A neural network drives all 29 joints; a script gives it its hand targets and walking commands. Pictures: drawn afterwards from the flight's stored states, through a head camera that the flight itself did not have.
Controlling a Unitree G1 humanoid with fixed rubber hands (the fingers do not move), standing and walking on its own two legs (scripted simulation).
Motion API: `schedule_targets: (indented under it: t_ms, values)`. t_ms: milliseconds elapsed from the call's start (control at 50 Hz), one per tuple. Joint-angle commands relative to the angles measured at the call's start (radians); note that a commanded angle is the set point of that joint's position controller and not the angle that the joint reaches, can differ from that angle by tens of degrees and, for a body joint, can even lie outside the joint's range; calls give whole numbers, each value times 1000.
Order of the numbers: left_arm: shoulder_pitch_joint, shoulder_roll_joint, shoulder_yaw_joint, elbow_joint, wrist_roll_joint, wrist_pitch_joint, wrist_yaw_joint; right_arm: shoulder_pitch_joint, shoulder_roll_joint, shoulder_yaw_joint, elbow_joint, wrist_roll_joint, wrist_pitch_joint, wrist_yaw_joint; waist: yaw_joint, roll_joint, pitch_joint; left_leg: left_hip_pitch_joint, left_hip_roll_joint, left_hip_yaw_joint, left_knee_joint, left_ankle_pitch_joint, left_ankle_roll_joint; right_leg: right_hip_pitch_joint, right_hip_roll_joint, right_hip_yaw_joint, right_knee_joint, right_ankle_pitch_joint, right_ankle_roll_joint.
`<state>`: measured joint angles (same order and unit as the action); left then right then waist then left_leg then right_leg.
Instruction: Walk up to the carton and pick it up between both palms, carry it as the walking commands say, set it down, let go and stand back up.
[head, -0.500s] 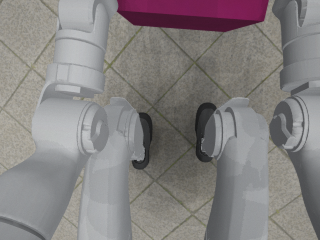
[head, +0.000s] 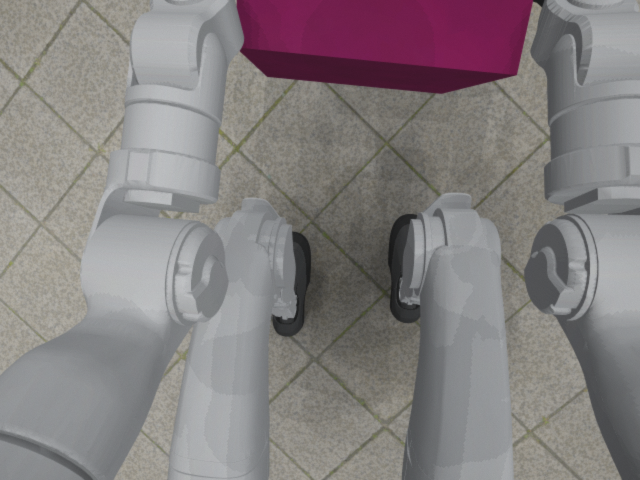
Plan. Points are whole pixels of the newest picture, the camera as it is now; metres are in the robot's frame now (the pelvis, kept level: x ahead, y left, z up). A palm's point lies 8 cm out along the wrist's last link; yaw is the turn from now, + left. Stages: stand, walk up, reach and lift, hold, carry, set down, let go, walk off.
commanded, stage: reach and lift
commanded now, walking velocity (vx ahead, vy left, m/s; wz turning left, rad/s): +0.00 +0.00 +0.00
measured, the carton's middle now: out of the picture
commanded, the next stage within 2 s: none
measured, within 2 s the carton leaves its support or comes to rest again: neither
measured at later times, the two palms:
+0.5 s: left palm out of the picture +0.53 +0.11 +0.01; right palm out of the picture +0.52 -0.20 -0.03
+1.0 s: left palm out of the picture +0.52 +0.11 +0.08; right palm out of the picture +0.50 -0.20 +0.04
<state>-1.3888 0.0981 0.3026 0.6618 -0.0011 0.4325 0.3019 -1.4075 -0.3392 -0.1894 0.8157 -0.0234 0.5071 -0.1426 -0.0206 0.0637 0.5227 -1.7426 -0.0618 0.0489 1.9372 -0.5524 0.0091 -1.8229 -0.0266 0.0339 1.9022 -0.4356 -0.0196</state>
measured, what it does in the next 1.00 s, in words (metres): rises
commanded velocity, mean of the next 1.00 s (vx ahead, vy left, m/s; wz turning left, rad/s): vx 0.00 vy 0.00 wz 0.00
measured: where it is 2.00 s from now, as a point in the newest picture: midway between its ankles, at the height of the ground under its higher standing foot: (347, 295)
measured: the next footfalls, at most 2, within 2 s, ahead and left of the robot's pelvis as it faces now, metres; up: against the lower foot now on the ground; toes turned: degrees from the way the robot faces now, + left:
none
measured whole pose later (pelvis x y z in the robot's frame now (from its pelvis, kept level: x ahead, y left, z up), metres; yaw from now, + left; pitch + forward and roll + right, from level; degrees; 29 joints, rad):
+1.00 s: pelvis -0.01 +0.00 +0.10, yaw -1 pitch +11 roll +3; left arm -1.22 0.06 0.31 0.61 0.01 0.45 0.28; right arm -1.25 -0.25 -0.19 0.74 -0.03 0.57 -0.19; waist -0.02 0.04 0.52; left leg -1.31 -0.07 0.04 1.58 -0.48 0.01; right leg -1.38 -0.02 0.04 1.57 -0.38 -0.01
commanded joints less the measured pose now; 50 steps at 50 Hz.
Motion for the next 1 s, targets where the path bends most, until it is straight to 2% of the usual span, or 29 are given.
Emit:
schedule_targets:
  t_ms: [0, 20, 60, 120, 160, 180, 200, 220, 260, 280, 300, 360, 400, 420, 460, 480, 500, 540, 580, 600, 620, 680, 700, 780, 860, 880, 940, 960, 980]
  values:
    - [-688, -1111, -487, -190, -206, 4, -505, -835, 1184, 364, -519, 251, -113, 320, -133, -162, -2632, 410, -131, -10, -251, 199, 2, 1141, 143, -72, -237, 330, 28]
    - [-683, -1127, -496, -188, -214, 8, -503, -842, 1176, 363, -532, 249, -112, 317, -146, -162, -2673, 429, -135, -11, -254, 197, 0, 1167, 149, -78, -237, 338, 26]
    - [-703, -1114, -521, -224, -235, 10, -501, -852, 1174, 384, -567, 267, -107, 311, -138, -159, -2714, 460, -136, -9, -265, 211, -3, 1201, 151, -71, -250, 338, 27]
    - [-678, -1104, -494, -163, -211, 19, -502, -815, 1172, 352, -505, 235, -96, 312, -150, -162, -2595, 438, -127, -21, -297, 144, 1, 1161, 142, -74, -279, 265, 27]
    - [-669, -1120, -487, -141, -208, 17, -504, -834, 1192, 357, -492, 240, -98, 315, -129, -160, -2562, 440, -126, -21, -307, 117, 3, 1147, 140, -69, -296, 215, 23]
    - [-690, -1115, -485, -158, -206, 15, -503, -817, 1202, 348, -478, 239, -97, 317, -133, -152, -2555, 460, -124, -24, -317, 120, 5, 1130, 142, -71, -301, 215, 23]
    - [-671, -1122, -475, -139, -196, 16, -504, -809, 1211, 352, -469, 240, -96, 320, -110, -152, -2555, 457, -124, -19, -324, 118, 3, 1153, 140, -63, -315, 206, 23]
    - [-661, -1135, -480, -129, -198, 18, -507, -816, 1216, 355, -479, 234, -97, 321, -122, -157, -2570, 470, -127, -19, -328, 115, 3, 1148, 144, -71, -320, 204, 24]
    - [-636, -1132, -470, -105, -178, 19, -510, -790, 1222, 332, -442, 226, -97, 327, -110, -149, -2521, 469, -121, -28, -354, 91, 6, 1120, 143, -76, -330, 179, 21]
    - [-659, -1142, -495, -145, -193, 18, -509, -805, 1225, 352, -472, 233, -96, 331, -114, -148, -2586, 519, -122, -29, -363, 119, 4, 1146, 146, -85, -333, 207, 22]
    - [-629, -1154, -479, -111, -185, 24, -509, -799, 1227, 343, -464, 229, -95, 333, -107, -149, -2574, 524, -122, -29, -372, 115, 4, 1161, 146, -79, -346, 196, 19]
    - [-623, -1176, -504, -126, -199, 30, -513, -789, 1213, 350, -481, 228, -92, 335, -134, -131, -2596, 559, -121, -36, -387, 125, -2, 1173, 146, -81, -365, 208, 16]
    - [-635, -1168, -517, -168, -204, 29, -510, -770, 1230, 357, -492, 237, -88, 339, -136, -127, -2635, 609, -119, -44, -406, 155, -3, 1186, 152, -94, -365, 240, 20]
    - [-622, -1177, -537, -184, -218, 30, -510, -781, 1234, 384, -532, 252, -89, 338, -123, -127, -2669, 634, -120, -40, -403, 180, -1, 1224, 151, -79, -378, 260, 18]
    - [-628, -1167, -547, -216, -222, 28, -507, -755, 1237, 381, -527, 250, -84, 337, -132, -133, -2689, 644, -122, -48, -416, 196, -6, 1249, 155, -85, -381, 291, 18]
    - [-601, -1173, -543, -175, -216, 33, -507, -756, 1226, 379, -531, 247, -86, 336, -124, -122, -2667, 645, -122, -43, -422, 188, -9, 1237, 155, -82, -391, 267, 17]
    - [-606, -1180, -564, -206, -222, 29, -508, -737, 1240, 383, -542, 249, -84, 338, -136, -126, -2676, 670, -119, -49, -427, 202, -6, 1243, 153, -77, -397, 283, 18]
    - [-590, -1176, -570, -204, -226, 33, -505, -744, 1237, 401, -548, 261, -84, 336, -119, -118, -2672, 685, -116, -51, -442, 208, -8, 1260, 151, -71, -415, 275, 19]
    - [-577, -1183, -570, -193, -218, 31, -507, -726, 1230, 398, -541, 246, -84, 336, -124, -121, -2635, 673, -117, -51, -461, 172, -8, 1268, 152, -67, -436, 252, 14]
    - [-569, -1171, -560, -195, -215, 30, -507, -733, 1253, 417, -558, 254, -81, 335, -113, -154, -2644, 689, -113, -59, -469, 185, 0, 1285, 150, -65, -442, 259, 23]
    - [-557, -1168, -549, -176, -212, 28, -509, -720, 1248, 405, -530, 244, -81, 334, -114, -154, -2585, 652, -112, -57, -474, 163, -3, 1266, 149, -66, -447, 237, 23]
    - [-518, -1160, -535, -129, -194, 30, -515, -727, 1258, 424, -550, 250, -87, 331, -81, -151, -2582, 676, -112, -49, -498, 171, 1, 1313, 146, -51, -479, 233, 29]
    - [-528, -1175, -541, -136, -198, 27, -517, -714, 1266, 413, -536, 243, -87, 332, -99, -150, -2559, 659, -109, -53, -508, 141, 0, 1323, 143, -48, -487, 213, 26]
    - [-538, -1163, -528, -118, -185, 25, -530, -746, 1278, 421, -523, 243, -86, 338, -73, -143, -2541, 664, -108, -47, -539, 104, 4, 1332, 140, -39, -527, 157, 27]
    - [-537, -1173, -539, -119, -201, 31, -541, -758, 1300, 449, -555, 252, -79, 337, -78, -184, -2581, 690, -105, -52, -566, 95, 14, 1415, 136, -32, -556, 153, 30]
    - [-508, -1172, -536, -110, -190, 33, -542, -744, 1317, 461, -565, 255, -76, 338, -65, -190, -2587, 705, -104, -57, -577, 108, 17, 1436, 136, -32, -559, 173, 35]
    - [-522, -1171, -558, -160, -206, 34, -544, -748, 1309, 475, -598, 270, -73, 343, -63, -157, -2649, 778, -110, -53, -598, 144, 10, 1479, 139, -26, -586, 194, 31]
    - [-519, -1153, -564, -170, -206, 34, -543, -736, 1315, 481, -597, 273, -68, 343, -59, -171, -2641, 787, -108, -57, -607, 157, 13, 1474, 141, -32, -584, 210, 35]
    - [-495, -1185, -569, -142, -204, 38, -543, -711, 1301, 470, -568, 260, -70, 345, -81, -139, -2600, 795, -102, -64, -618, 153, 5, 1444, 138, -39, -586, 211, 27]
